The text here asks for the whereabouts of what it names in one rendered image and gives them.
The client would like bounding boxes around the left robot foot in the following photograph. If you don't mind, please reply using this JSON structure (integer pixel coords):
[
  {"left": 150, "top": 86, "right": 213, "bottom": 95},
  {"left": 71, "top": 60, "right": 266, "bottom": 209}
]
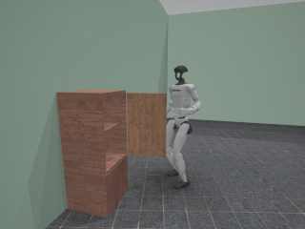
[{"left": 173, "top": 178, "right": 191, "bottom": 190}]

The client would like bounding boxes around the robot right upper arm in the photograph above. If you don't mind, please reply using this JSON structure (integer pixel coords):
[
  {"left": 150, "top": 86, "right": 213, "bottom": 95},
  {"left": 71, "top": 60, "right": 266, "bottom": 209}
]
[{"left": 169, "top": 85, "right": 173, "bottom": 107}]

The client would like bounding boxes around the cupboard door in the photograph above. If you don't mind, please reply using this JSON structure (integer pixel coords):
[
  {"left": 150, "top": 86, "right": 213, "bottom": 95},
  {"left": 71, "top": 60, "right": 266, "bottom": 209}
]
[{"left": 126, "top": 93, "right": 167, "bottom": 158}]

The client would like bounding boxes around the left robot hand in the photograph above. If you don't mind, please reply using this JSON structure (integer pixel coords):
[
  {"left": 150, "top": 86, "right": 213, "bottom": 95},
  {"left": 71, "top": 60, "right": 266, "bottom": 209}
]
[{"left": 170, "top": 108, "right": 188, "bottom": 118}]

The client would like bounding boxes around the robot left forearm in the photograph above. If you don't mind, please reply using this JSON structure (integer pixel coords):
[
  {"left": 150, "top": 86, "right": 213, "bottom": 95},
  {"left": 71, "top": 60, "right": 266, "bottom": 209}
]
[{"left": 186, "top": 102, "right": 202, "bottom": 115}]

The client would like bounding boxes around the robot right forearm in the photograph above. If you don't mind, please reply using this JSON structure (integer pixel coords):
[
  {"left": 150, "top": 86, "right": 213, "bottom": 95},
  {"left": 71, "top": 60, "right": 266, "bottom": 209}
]
[{"left": 166, "top": 103, "right": 172, "bottom": 115}]

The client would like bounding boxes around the robot right shin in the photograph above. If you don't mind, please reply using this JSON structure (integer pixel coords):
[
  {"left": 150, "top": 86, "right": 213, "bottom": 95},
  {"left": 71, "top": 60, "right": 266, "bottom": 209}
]
[{"left": 166, "top": 153, "right": 176, "bottom": 170}]

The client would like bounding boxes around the robot left upper arm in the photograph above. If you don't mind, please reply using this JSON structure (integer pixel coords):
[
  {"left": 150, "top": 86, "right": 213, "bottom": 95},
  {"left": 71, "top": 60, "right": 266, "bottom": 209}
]
[{"left": 185, "top": 84, "right": 200, "bottom": 105}]

